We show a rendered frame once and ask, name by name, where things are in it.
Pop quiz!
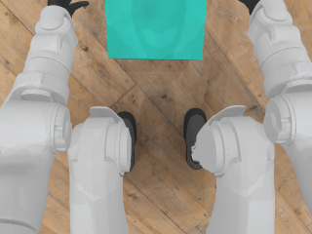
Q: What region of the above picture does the carton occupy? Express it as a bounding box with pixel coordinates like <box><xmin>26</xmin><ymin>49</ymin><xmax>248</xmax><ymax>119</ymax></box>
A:
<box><xmin>104</xmin><ymin>0</ymin><xmax>207</xmax><ymax>60</ymax></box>

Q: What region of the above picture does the right robot forearm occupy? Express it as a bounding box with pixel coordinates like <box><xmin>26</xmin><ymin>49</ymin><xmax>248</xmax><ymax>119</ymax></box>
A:
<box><xmin>247</xmin><ymin>0</ymin><xmax>312</xmax><ymax>100</ymax></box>

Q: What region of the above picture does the robot left shin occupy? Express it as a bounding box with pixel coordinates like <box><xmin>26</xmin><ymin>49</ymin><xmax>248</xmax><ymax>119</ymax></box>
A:
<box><xmin>67</xmin><ymin>106</ymin><xmax>127</xmax><ymax>166</ymax></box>

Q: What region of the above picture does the right robot thigh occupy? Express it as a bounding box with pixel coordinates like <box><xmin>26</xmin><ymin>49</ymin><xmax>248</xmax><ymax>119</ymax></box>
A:
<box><xmin>203</xmin><ymin>116</ymin><xmax>275</xmax><ymax>234</ymax></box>

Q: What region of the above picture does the right robot hand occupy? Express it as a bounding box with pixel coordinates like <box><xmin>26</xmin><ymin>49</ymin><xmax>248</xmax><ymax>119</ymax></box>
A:
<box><xmin>238</xmin><ymin>0</ymin><xmax>260</xmax><ymax>16</ymax></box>

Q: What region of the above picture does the robot left upper arm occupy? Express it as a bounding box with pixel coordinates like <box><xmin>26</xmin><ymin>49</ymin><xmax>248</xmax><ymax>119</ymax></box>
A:
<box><xmin>0</xmin><ymin>99</ymin><xmax>73</xmax><ymax>234</ymax></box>

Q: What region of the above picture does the left robot forearm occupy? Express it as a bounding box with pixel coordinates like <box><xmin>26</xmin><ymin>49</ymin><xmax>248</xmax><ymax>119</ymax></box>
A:
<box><xmin>0</xmin><ymin>5</ymin><xmax>78</xmax><ymax>112</ymax></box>

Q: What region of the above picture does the robot right upper arm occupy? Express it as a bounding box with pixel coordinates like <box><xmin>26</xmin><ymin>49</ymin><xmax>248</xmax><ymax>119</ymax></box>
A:
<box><xmin>262</xmin><ymin>91</ymin><xmax>312</xmax><ymax>216</ymax></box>

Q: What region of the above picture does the left robot hand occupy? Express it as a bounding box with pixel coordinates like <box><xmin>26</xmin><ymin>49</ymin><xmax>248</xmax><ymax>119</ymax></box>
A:
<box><xmin>47</xmin><ymin>0</ymin><xmax>90</xmax><ymax>18</ymax></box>

